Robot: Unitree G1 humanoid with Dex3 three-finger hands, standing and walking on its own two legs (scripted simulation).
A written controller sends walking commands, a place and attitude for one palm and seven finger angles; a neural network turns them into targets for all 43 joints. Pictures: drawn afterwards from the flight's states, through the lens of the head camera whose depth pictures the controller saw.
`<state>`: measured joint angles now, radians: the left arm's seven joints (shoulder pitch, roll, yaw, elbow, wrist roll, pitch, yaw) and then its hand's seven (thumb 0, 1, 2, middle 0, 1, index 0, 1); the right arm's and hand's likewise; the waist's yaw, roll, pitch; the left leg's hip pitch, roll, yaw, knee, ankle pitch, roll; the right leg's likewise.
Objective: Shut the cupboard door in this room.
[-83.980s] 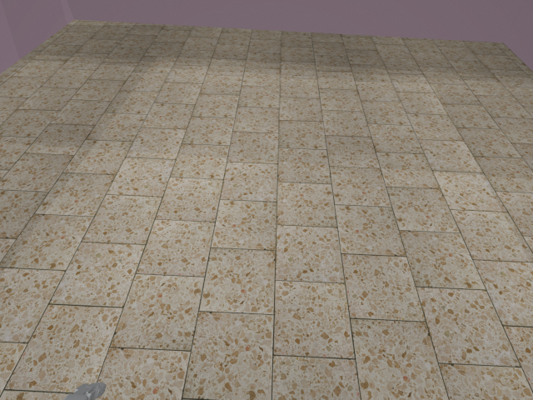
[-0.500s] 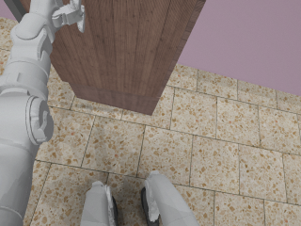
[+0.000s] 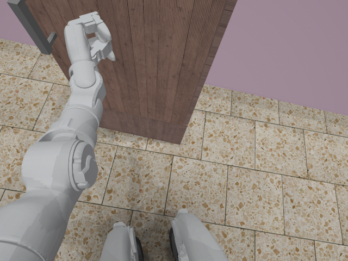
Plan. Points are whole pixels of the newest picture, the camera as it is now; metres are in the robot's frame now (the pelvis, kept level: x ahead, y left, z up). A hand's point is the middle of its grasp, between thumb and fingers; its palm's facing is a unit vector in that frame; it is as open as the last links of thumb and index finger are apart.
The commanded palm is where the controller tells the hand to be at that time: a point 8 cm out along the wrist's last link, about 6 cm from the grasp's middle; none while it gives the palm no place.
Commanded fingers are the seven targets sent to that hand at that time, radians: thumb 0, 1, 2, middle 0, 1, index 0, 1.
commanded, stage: pull the fist back off the door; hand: left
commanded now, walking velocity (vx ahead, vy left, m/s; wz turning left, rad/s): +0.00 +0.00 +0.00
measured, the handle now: (37, 22) +0.65 +0.19 +0.07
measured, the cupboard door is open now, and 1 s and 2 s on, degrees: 0 0 0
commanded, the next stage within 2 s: draw the hand back to the body in 0.44 s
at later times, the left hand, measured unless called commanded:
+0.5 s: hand (113, 78) +0.48 +0.04 +0.07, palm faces +0.08 -1.00 -0.03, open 3.1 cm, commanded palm +0.46 +0.09 +0.07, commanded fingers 0.00 0.90 0.90 -1.30 -1.50 -1.30 -1.50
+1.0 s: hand (49, 110) +0.39 +0.12 +0.15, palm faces +0.08 -1.00 -0.02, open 3.1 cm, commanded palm +0.34 +0.18 +0.15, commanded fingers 0.00 0.90 0.90 -1.22 -1.41 -1.22 -1.41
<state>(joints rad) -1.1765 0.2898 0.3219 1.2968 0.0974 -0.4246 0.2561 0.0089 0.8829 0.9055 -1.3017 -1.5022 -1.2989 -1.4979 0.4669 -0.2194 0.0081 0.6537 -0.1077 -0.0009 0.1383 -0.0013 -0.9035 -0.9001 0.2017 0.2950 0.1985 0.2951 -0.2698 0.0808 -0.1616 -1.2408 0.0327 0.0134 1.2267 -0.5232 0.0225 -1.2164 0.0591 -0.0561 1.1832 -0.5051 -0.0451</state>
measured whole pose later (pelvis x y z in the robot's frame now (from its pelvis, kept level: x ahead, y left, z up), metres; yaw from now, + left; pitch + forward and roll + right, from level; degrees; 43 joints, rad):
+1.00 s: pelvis +0.01 -0.01 +0.07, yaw +2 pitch +12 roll +0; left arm -0.30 0.14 0.08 0.53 -0.13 -0.39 0.05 0.01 0.90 0.90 -1.30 -1.50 -1.30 -1.50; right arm 0.34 -0.25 -0.02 0.60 0.03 0.04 0.01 0.01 -0.90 -0.90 0.20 0.29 0.20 0.29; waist -0.06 0.04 -0.12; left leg -0.65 0.01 0.03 0.86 -0.41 0.01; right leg -0.64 0.04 -0.03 0.85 -0.41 -0.05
